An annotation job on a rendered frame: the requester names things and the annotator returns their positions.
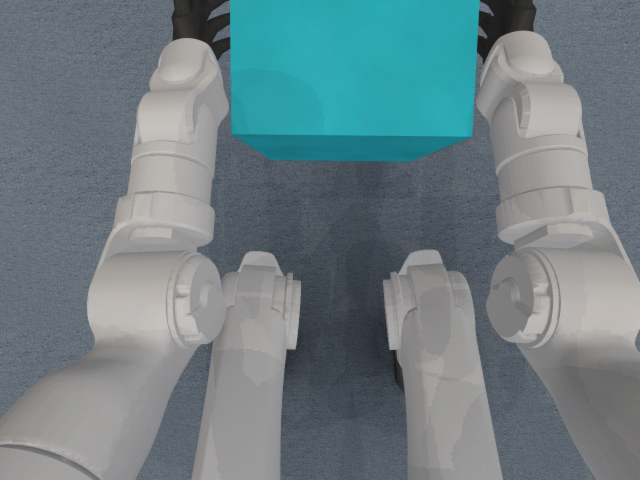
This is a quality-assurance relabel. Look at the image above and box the right robot shin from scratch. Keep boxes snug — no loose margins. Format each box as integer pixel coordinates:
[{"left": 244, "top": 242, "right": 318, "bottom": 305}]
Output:
[{"left": 396, "top": 250, "right": 475, "bottom": 368}]

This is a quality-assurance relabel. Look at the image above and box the robot right upper arm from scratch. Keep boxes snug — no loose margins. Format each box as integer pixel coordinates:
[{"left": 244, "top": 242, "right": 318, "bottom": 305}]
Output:
[{"left": 486, "top": 247, "right": 640, "bottom": 480}]

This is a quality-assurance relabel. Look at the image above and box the carton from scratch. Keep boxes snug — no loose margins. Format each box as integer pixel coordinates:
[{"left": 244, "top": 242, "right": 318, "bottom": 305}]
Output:
[{"left": 230, "top": 0, "right": 480, "bottom": 162}]

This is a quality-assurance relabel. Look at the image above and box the right robot forearm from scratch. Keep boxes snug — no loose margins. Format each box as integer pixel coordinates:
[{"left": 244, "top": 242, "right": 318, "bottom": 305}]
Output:
[{"left": 475, "top": 31, "right": 640, "bottom": 283}]

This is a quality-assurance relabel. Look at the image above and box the robot right hand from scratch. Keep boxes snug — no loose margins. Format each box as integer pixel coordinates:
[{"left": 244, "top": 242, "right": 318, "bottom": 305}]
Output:
[{"left": 477, "top": 0, "right": 536, "bottom": 65}]

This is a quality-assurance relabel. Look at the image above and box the left robot forearm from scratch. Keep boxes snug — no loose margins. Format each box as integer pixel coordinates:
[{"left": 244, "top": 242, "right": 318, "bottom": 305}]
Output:
[{"left": 87, "top": 38, "right": 229, "bottom": 330}]

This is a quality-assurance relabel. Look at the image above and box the robot left hand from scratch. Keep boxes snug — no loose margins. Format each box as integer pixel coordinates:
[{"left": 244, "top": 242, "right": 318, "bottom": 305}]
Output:
[{"left": 171, "top": 0, "right": 230, "bottom": 61}]

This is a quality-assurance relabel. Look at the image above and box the robot right thigh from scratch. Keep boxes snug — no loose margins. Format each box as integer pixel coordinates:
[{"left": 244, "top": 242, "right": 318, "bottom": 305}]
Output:
[{"left": 383, "top": 263, "right": 503, "bottom": 480}]

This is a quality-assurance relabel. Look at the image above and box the robot left upper arm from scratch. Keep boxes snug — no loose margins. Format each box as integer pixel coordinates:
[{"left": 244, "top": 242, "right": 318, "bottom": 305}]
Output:
[{"left": 0, "top": 250, "right": 226, "bottom": 480}]

